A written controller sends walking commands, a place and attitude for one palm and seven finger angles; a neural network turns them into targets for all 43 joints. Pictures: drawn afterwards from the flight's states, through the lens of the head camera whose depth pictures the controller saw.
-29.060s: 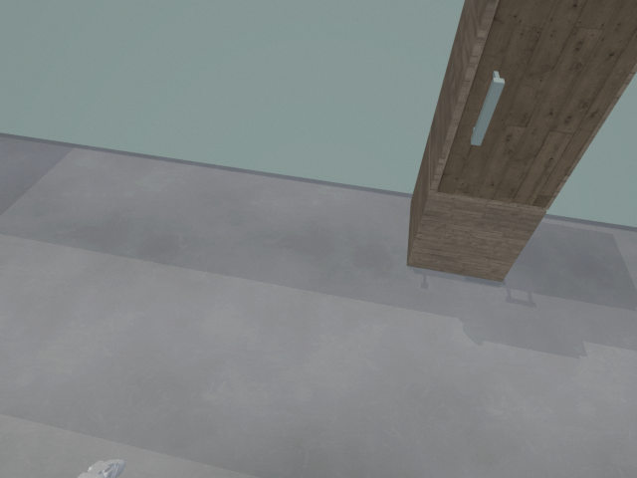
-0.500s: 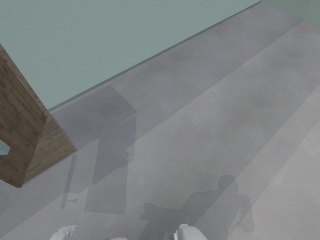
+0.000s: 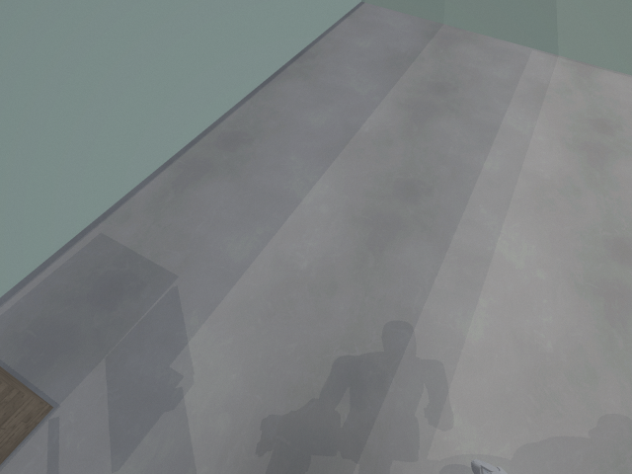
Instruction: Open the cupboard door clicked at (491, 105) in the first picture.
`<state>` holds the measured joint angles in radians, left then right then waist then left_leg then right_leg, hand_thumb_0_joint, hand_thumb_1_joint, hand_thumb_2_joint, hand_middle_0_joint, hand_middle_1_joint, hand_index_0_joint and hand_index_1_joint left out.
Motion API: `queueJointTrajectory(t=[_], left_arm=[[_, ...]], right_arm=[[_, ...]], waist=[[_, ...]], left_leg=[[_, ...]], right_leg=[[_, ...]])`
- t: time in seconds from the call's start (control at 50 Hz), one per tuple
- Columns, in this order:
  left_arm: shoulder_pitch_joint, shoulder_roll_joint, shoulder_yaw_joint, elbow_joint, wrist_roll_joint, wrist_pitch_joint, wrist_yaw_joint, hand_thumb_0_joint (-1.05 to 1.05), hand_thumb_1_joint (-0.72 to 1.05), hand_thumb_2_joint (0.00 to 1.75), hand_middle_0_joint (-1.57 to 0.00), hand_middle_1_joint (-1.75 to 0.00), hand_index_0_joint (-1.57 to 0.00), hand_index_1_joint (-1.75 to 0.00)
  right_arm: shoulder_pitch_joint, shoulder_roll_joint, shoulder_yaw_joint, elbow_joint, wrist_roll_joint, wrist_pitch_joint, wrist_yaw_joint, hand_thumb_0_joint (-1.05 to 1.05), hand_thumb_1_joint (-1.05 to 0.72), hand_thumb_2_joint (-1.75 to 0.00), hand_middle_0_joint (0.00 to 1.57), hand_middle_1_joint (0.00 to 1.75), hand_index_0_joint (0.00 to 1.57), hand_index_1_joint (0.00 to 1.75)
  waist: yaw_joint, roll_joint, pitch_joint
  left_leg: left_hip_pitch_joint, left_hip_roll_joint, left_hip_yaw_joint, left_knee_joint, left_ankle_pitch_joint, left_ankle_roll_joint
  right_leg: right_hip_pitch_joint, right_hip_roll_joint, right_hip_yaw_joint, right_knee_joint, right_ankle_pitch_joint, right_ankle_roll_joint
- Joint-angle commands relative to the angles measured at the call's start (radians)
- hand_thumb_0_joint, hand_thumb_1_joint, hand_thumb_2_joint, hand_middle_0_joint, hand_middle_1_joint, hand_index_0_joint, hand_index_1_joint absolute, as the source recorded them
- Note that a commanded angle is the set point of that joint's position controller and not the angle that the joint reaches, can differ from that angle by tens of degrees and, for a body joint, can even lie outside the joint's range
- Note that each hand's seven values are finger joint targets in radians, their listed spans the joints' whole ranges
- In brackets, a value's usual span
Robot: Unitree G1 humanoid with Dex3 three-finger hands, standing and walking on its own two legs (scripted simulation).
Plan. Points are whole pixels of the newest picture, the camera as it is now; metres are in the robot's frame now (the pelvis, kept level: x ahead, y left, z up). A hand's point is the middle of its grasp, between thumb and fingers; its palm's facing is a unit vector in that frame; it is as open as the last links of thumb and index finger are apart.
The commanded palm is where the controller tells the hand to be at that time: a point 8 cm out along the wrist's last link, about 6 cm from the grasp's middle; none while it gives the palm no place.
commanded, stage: walk to a spot facing it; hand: left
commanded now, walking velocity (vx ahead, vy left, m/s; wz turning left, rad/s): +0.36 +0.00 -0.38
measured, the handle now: out of the picture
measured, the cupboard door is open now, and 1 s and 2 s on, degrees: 50 50 50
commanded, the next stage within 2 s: turn to face it in 1.10 s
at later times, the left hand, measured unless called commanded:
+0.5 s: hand (249, 363) +0.30 +0.13 -0.18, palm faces -0.20 -0.97 -0.15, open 7.4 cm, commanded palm none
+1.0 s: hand (289, 279) +0.47 +0.08 -0.18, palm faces -0.21 -0.96 -0.19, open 7.3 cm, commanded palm none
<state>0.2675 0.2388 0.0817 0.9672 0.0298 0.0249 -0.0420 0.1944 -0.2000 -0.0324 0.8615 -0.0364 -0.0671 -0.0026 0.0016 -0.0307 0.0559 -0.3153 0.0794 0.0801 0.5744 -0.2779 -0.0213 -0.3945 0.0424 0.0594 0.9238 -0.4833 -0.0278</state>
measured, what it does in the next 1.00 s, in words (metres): walks ahead, turning right: right foot, then left foot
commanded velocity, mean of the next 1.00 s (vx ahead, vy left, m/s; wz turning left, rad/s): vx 0.37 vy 0.00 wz -0.17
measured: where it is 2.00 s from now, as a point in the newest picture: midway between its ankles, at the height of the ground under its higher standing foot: (390, 320)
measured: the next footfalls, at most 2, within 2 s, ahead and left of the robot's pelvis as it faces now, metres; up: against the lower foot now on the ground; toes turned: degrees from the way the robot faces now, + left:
right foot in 0.20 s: +0.18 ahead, -0.17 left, +0.00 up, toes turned -8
left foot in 0.44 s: +0.28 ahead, +0.09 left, +0.00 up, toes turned -2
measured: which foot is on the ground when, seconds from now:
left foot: down 0.00-0.20, up 0.22-0.42, down 0.44-0.68, up 0.70-0.92, down 0.94-1.00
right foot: up 0.00-0.18, down 0.20-0.42, up 0.44-0.66, down 0.68-0.94, up 0.96-1.00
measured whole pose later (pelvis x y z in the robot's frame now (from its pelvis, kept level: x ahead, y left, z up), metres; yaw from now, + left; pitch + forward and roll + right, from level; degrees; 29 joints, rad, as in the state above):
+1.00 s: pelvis +0.44 -0.11 -0.01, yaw -15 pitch +0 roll +0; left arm 0.33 0.21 0.08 1.09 0.03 -0.02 -0.02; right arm 0.19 -0.17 -0.06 0.97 -0.04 -0.08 0.01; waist -0.01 -0.04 0.04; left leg -0.36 0.12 0.15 0.63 -0.24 -0.01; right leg -0.29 -0.02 -0.04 0.93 -0.47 -0.03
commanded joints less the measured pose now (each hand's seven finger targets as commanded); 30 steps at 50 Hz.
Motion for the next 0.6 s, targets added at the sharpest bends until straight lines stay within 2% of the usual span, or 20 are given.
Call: queueJointTrajectory(t=[0.0,0.04,0.1,0.12,0.14,0.16,0.18,0.2,0.22,0.26,0.32,0.36,0.38,0.4,0.42,0.44,0.48,0.52,0.54,0.58], left_arm=[[-0.238,0.043,0.015,-0.176,0.002,-0.052,-0.026,0.00,0.90,0.90,-0.20,-0.30,-0.20,-0.30],[-0.225,0.019,-0.001,-0.166,-0.001,-0.043,-0.039,0.00,0.90,0.90,-0.20,-0.30,-0.20,-0.30],[-0.196,0.021,-0.005,-0.139,-0.004,-0.043,-0.039,0.00,0.90,0.90,-0.20,-0.30,-0.20,-0.30],[-0.151,0.037,0.002,-0.124,-0.003,-0.045,-0.034,0.00,0.90,0.90,-0.20,-0.30,-0.20,-0.30],[-0.037,0.077,0.018,-0.084,-0.001,-0.046,-0.026,0.00,0.90,0.90,-0.20,-0.30,-0.20,-0.30],[0.126,0.175,0.044,-0.040,0.005,-0.054,-0.010,0.00,0.90,0.90,-0.20,-0.30,-0.20,-0.30],[0.227,0.281,0.069,-0.013,-0.008,-0.053,0.008,0.00,0.90,0.90,-0.20,-0.30,-0.20,-0.30],[0.180,0.292,0.070,-0.025,-0.019,-0.042,0.017,0.00,0.90,0.90,-0.20,-0.30,-0.20,-0.30],[0.086,0.247,0.058,-0.046,-0.010,-0.041,0.035,0.00,0.90,0.90,-0.20,-0.30,-0.20,-0.30],[-0.047,0.160,0.030,-0.078,-0.002,-0.055,0.038,0.00,0.90,0.90,-0.20,-0.30,-0.20,-0.30],[-0.112,0.155,0.028,-0.068,0.001,-0.066,0.029,0.00,0.90,0.90,-0.20,-0.30,-0.20,-0.30],[-0.129,0.137,0.025,-0.060,-0.009,-0.062,0.019,0.00,0.90,0.90,-0.20,-0.30,-0.20,-0.30],[-0.127,0.100,0.013,-0.065,-0.012,-0.057,0.014,0.00,0.90,0.90,-0.20,-0.30,-0.20,-0.30],[-0.125,0.027,-0.003,-0.085,-0.017,-0.055,0.007,0.00,0.90,0.90,-0.20,-0.30,-0.20,-0.30],[-0.196,0.029,-0.009,-0.127,-0.015,-0.069,0.007,0.00,0.90,0.90,-0.20,-0.30,-0.20,-0.30],[-0.259,0.028,-0.005,-0.153,-0.008,-0.083,0.001,0.00,0.90,0.90,-0.20,-0.30,-0.20,-0.30],[-0.289,0.011,-0.005,-0.128,0.002,-0.085,-0.002,0.00,0.90,0.90,-0.20,-0.30,-0.20,-0.30],[-0.269,-0.016,-0.021,-0.107,-0.004,-0.079,-0.016,0.00,0.90,0.90,-0.20,-0.30,-0.20,-0.30],[-0.263,-0.020,-0.025,-0.098,-0.007,-0.076,-0.022,0.00,0.90,0.90,-0.20,-0.30,-0.20,-0.30],[-0.195,-0.019,-0.023,-0.062,-0.010,-0.075,-0.024,0.00,0.90,0.90,-0.20,-0.30,-0.20,-0.30]], right_arm=[[0.184,-0.200,-0.046,0.025,-0.012,-0.009,-0.022,0.00,-0.90,-0.90,0.20,0.30,0.20,0.30],[0.165,-0.186,-0.042,0.038,-0.011,-0.011,-0.020,0.00,-0.90,-0.90,0.20,0.30,0.20,0.30],[0.173,-0.206,-0.047,0.056,-0.006,-0.002,-0.013,0.00,-0.90,-0.90,0.20,0.30,0.20,0.30],[0.160,-0.203,-0.048,0.058,-0.005,0.005,-0.010,0.00,-0.90,-0.90,0.20,0.30,0.20,0.30],[0.135,-0.191,-0.044,0.057,-0.001,0.009,-0.009,0.00,-0.90,-0.90,0.20,0.30,0.20,0.30],[0.088,-0.138,-0.032,0.031,0.016,0.011,0.001,0.00,-0.90,-0.90,0.20,0.30,0.20,0.30],[0.013,-0.094,-0.022,-0.027,0.028,0.011,0.005,0.00,-0.90,-0.90,0.20,0.30,0.20,0.30],[-0.046,-0.119,-0.031,-0.046,0.018,0.008,0.012,0.00,-0.90,-0.90,0.20,0.30,0.20,0.30],[-0.028,-0.119,-0.040,-0.032,0.016,0.011,0.011,0.00,-0.90,-0.90,0.20,0.30,0.20,0.30],[0.017,-0.108,-0.041,0.027,0.006,0.020,0.011,0.00,-0.90,-0.90,0.20,0.30,0.20,0.30],[0.109,-0.046,-0.032,0.073,0.006,0.023,0.021,0.00,-0.90,-0.90,0.20,0.30,0.20,0.30],[0.240,-0.051,-0.028,0.127,-0.002,0.014,0.017,0.00,-0.90,-0.90,0.20,0.30,0.20,0.30],[0.301,-0.092,-0.035,0.151,-0.004,0.006,0.008,0.00,-0.90,-0.90,0.20,0.30,0.20,0.30],[0.396,-0.188,-0.058,0.166,-0.018,-0.004,-0.001,0.00,-0.90,-0.90,0.20,0.30,0.20,0.30],[0.442,-0.231,-0.066,0.154,-0.018,-0.004,-0.016,0.00,-0.90,-0.90,0.20,0.30,0.20,0.30],[0.429,-0.259,-0.071,0.142,-0.020,-0.005,-0.012,0.00,-0.90,-0.90,0.20,0.30,0.20,0.30],[0.361,-0.180,-0.053,0.142,-0.019,-0.017,-0.015,0.00,-0.90,-0.90,0.20,0.30,0.20,0.30],[0.304,-0.147,-0.040,0.147,-0.016,-0.024,-0.019,0.00,-0.90,-0.90,0.20,0.30,0.20,0.30],[0.301,-0.145,-0.038,0.154,-0.015,-0.023,-0.019,0.00,-0.90,-0.90,0.20,0.30,0.20,0.30],[0.286,-0.153,-0.039,0.164,-0.005,-0.014,-0.015,0.00,-0.90,-0.90,0.20,0.30,0.20,0.30]], waist=[[-0.059,0.190,0.034],[-0.046,0.275,-0.024],[-0.037,0.205,-0.083],[-0.009,0.149,-0.083],[0.053,0.067,-0.113],[0.140,-0.157,-0.153],[0.190,-0.381,-0.163],[0.177,-0.239,-0.066],[0.108,-0.194,-0.061],[0.028,-0.192,-0.034],[-0.038,-0.081,-0.033],[-0.086,0.001,-0.047],[-0.103,0.125,-0.052],[-0.143,0.382,-0.055],[-0.160,0.350,-0.036],[-0.159,0.189,-0.013],[-0.110,0.220,0.039],[-0.073,0.268,0.012],[-0.074,0.266,-0.034],[-0.049,0.222,-0.087]], left_leg=[[0.226,0.320,-0.314,-0.370,-0.034,0.168],[0.220,0.228,-0.081,-0.318,0.149,0.113],[0.144,0.212,0.014,-0.244,0.164,0.088],[0.089,0.200,0.035,-0.184,0.117,0.067],[-0.018,0.158,0.065,-0.034,0.102,0.043],[-0.252,0.060,0.162,0.261,-0.050,-0.006],[-0.453,-0.022,0.097,0.551,-0.403,-0.020],[-0.507,0.031,-0.051,0.622,-0.359,-0.017],[-0.456,0.073,-0.082,0.631,-0.306,-0.013],[-0.291,0.098,-0.086,0.497,-0.206,-0.019],[-0.015,0.043,0.012,0.154,-0.070,-0.027],[0.196,-0.022,0.106,-0.033,0.078,-0.041],[0.290,0.018,0.042,-0.107,-0.025,-0.028],[0.358,0.240,-0.320,-0.278,-0.228,0.063],[0.383,0.428,-0.571,-0.392,-0.271,0.193],[0.320,0.461,-0.631,-0.394,-0.253,0.256],[0.299,0.363,-0.428,-0.342,0.106,0.198],[0.303,0.254,-0.141,-0.278,0.385,0.124],[0.296,0.214,-0.047,-0.250,0.438,0.100],[0.218,0.185,0.013,-0.205,0.353,0.084]], right_leg=[[-0.376,-0.142,-0.031,0.183,0.079,0.028],[-0.230,-0.128,-0.111,-0.020,0.117,0.031],[0.046,-0.058,-0.208,-0.232,0.187,0.022],[0.155,-0.036,-0.224,-0.304,0.226,0.012],[0.353,-0.026,-0.193,-0.357,0.221,-0.009],[0.577,-0.214,0.095,-0.481,0.034,-0.091],[0.613,-0.456,0.509,-0.698,-0.050,-0.212],[0.486,-0.465,0.549,-0.747,-0.158,-0.266],[0.381,-0.453,0.519,-0.727,-0.245,-0.255],[0.180,-0.358,0.286,-0.693,-0.017,-0.187],[0.030,-0.280,0.139,-0.662,0.062,-0.148],[-0.038,-0.188,0.062,-0.557,-0.017,-0.107],[-0.106,-0.140,0.031,-0.410,-0.019,-0.081],[-0.270,-0.025,-0.074,-0.093,-0.035,-0.025],[-0.389,-0.045,-0.077,0.093,-0.075,-0.010],[-0.419,-0.092,-0.029,0.200,-0.058,-0.013],[-0.448,-0.135,-0.030,0.249,0.048,0.002],[-0.320,-0.138,-0.100,0.031,0.069,0.009],[-0.214,-0.117,-0.143,-0.108,0.088,0.006],[0.025,-0.049,-0.226,-0.284,0.188,0.001]])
